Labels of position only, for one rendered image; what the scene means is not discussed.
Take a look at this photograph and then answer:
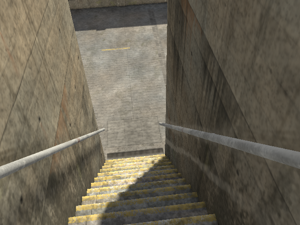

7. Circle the stairs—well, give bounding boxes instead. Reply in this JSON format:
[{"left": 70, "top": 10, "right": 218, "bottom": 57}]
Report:
[{"left": 67, "top": 154, "right": 218, "bottom": 225}]

